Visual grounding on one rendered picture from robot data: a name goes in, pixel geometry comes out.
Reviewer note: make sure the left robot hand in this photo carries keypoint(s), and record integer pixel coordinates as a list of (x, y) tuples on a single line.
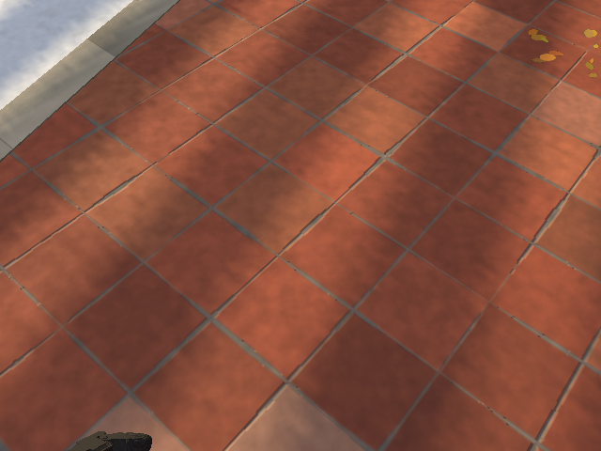
[(100, 441)]

